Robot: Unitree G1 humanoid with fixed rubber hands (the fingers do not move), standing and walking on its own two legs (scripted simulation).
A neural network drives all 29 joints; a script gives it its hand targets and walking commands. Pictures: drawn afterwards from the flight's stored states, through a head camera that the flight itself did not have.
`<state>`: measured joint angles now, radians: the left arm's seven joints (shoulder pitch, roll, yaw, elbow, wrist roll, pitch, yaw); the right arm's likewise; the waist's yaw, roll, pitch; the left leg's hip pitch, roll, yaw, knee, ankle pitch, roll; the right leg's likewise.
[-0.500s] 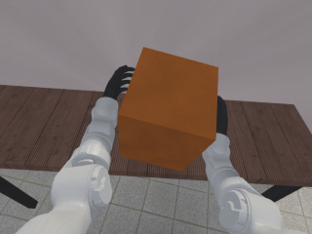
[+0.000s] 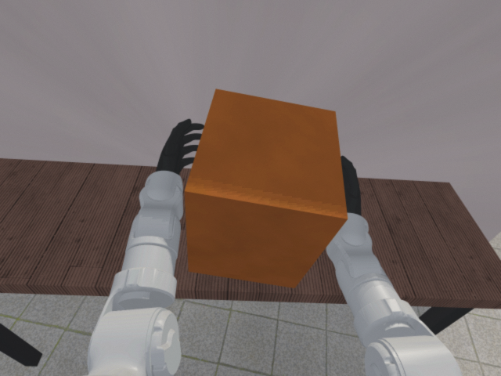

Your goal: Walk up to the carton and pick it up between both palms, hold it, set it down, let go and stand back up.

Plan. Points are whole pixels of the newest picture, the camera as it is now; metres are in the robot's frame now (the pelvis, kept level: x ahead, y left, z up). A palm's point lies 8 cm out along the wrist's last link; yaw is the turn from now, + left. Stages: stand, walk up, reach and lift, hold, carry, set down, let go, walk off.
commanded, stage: reach and lift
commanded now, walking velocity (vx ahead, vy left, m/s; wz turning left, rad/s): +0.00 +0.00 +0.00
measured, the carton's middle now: (258, 195) +0.39 -0.01 +0.09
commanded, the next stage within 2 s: hold in 1.86 s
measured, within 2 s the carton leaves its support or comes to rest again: neither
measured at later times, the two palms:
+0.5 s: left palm (153, 161) +0.36 +0.15 +0.19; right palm (352, 192) +0.34 -0.14 +0.15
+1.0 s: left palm (154, 155) +0.35 +0.14 +0.22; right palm (366, 176) +0.34 -0.15 +0.19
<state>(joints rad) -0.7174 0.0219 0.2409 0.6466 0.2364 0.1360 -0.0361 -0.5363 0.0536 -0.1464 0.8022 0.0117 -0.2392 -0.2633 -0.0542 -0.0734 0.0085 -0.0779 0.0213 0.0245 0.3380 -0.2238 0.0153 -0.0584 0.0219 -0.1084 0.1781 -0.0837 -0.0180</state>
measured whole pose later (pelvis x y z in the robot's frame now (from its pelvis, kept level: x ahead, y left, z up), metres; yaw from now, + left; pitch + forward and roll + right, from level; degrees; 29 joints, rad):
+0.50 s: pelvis -0.02 +0.02 +0.00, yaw +1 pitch -11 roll -2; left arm -0.71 -0.04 0.24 0.25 0.35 0.60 0.00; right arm -0.62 0.00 -0.12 0.62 0.10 0.09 -0.16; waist -0.09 -0.07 0.11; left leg 0.04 -0.01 0.02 0.38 -0.24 0.04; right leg 0.05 -0.01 -0.11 0.25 -0.11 0.01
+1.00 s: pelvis -0.03 -0.01 +0.00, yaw +1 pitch -11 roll -1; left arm -0.77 -0.01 0.32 0.22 0.35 0.74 -0.04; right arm -0.74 0.00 -0.09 0.59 0.13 0.28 -0.19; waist -0.10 -0.06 0.10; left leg 0.02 0.01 0.00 0.36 -0.20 0.01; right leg 0.02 0.01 -0.13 0.28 -0.11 -0.03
